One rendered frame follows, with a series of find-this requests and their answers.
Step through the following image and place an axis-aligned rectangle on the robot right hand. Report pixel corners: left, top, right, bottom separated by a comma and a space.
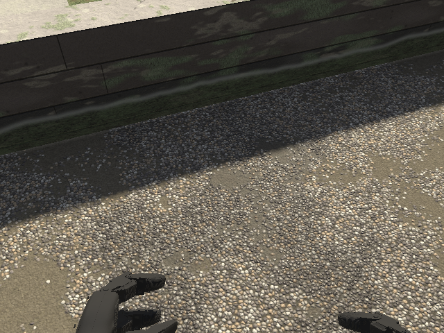
338, 311, 415, 333

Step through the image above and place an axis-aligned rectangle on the robot left hand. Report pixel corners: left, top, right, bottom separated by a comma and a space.
74, 272, 178, 333

